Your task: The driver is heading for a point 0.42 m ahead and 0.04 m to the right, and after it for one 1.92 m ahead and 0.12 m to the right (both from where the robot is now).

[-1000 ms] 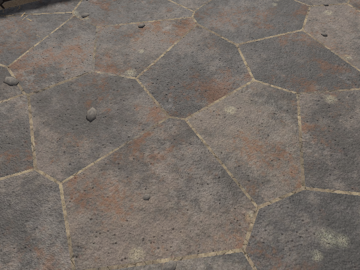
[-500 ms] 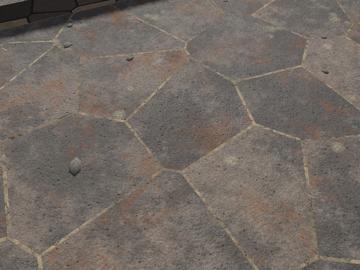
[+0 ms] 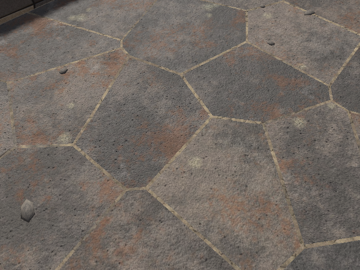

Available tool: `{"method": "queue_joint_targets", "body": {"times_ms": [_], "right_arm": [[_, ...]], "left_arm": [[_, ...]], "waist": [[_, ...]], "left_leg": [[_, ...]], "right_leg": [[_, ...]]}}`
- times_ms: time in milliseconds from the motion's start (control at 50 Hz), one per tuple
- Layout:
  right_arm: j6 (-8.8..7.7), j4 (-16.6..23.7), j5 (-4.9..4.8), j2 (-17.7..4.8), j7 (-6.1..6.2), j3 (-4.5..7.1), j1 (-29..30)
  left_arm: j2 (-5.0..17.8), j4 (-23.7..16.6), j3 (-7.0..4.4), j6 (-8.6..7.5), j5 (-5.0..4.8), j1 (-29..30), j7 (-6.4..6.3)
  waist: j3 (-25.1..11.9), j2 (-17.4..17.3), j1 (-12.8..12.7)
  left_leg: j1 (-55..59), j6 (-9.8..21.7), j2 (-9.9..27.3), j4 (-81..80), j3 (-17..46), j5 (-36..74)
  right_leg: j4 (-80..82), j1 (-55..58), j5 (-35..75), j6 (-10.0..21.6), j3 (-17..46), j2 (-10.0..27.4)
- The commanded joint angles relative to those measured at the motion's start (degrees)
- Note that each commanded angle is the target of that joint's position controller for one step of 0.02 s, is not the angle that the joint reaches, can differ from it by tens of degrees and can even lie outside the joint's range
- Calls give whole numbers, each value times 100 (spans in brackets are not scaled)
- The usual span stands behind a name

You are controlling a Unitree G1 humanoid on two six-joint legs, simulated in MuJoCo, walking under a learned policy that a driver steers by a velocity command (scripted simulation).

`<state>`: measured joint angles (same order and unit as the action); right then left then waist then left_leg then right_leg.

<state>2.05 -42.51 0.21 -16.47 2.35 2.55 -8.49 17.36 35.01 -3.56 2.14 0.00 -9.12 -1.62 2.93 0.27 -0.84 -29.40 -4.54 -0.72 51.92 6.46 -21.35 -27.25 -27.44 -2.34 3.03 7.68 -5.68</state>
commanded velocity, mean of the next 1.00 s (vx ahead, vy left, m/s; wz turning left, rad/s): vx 0.42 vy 0.00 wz -0.24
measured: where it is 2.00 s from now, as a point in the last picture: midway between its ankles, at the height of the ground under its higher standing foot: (224, 148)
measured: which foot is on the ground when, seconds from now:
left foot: up 0.00-0.08, down 0.10-0.62, up 0.64-1.00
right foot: down 0.00-0.08, up 0.10-0.58, down 0.60-1.00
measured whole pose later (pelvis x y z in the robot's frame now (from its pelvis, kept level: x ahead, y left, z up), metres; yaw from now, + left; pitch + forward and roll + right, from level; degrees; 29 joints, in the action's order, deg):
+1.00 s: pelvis +0.34 -0.14 +0.01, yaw -12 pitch +1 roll -3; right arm -2.5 -43.4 -1.3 -15.5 -1.8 3.1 -8.9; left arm 14.4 46.9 -4.2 -5.2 0.2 -19.0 0.0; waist 1.3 -2.3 -3.1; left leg -40.1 1.1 5.4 41.9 1.7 3.9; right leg -11.5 4.9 -17.3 1.9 -11.9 -3.4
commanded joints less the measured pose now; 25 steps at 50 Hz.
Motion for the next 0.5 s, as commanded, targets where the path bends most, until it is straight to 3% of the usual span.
{"method": "queue_joint_targets", "body": {"times_ms": [20,60,80,100,120,140,160,180,220,300,380,440,500], "right_arm": [[-164,174,0,-513,-63,168,-751],[-265,29,-34,-520,-115,190,-1198],[-314,-180,-12,-560,-131,216,-1728],[-370,-282,3,-837,-114,303,-1911],[-404,-62,116,-1294,-123,361,-1466],[-500,153,271,-1405,-131,417,-914],[-576,261,149,-1111,-68,362,-540],[-609,266,33,-899,-30,313,-457],[-647,199,-12,-762,15,257,-774],[-682,11,89,-572,-30,198,-1575],[-630,-86,98,-776,-51,241,-1760],[-603,-193,30,-923,-57,283,-1788],[-553,-337,-78,-1005,-100,322,-1825]], "left_arm": [[987,-466,-316,-42,-14,142,-81],[905,-494,-317,-9,-80,207,-68],[790,-575,-296,10,-113,430,-65],[385,-539,-221,23,-167,263,-48],[142,-671,-166,-64,-169,147,8],[570,-813,-263,-187,-157,339,57],[792,-666,-329,-218,-134,174,94],[792,-467,-348,-216,-68,-67,114],[602,-343,-313,-229,-4,-103,156],[315,-443,-219,-276,-119,253,200],[178,-646,-148,-329,-157,754,313],[29,-791,-63,-362,-162,1131,437],[1,-871,-25,-379,-185,1294,548]], "waist": [[-1291,1312,225],[-1081,1332,439],[-848,1248,729],[-638,-60,654],[-312,-1390,320],[203,-1447,157],[370,-1181,-3],[256,-998,-51],[155,-835,118],[194,-790,525],[355,-877,767],[502,-846,886],[610,-755,857]], "left_leg": [[1145,92,-269,-735,-574,-170],[1726,362,-284,-1621,-704,-103],[2359,590,-165,-2558,-739,153],[2755,829,937,-3421,492,-721],[2487,1352,2239,-4064,2617,-2116],[1801,1752,2443,-4478,3335,-2852],[1865,1546,2202,-4427,2705,-2498],[2070,1283,1888,-4345,2041,-1871],[2215,1076,1587,-4358,1072,-986],[2728,1121,1487,-4338,135,-34],[3014,1190,1613,-4393,-371,677],[3035,1215,1744,-4403,-760,1092],[3184,1179,1851,-4241,-1083,1543]], "right_leg": [[1353,474,-3305,580,1579,1116],[1331,169,-3686,416,1636,1026],[1109,-329,-3744,135,1446,765],[-675,-1045,-3608,-118,774,266],[-2327,-2137,-2849,-145,29,-285],[-2935,-2536,-2309,-85,451,160],[-3257,-2579,-1726,-89,475,257],[-3500,-2443,-1352,-197,320,298],[-4048,-2304,-849,-375,27,390],[-4037,-2563,-379,-512,-169,601],[-2871,-2438,-150,-606,-385,773],[-2050,-2044,-181,-552,-753,892],[-1428,-1606,-631,-281,-1052,878]]}}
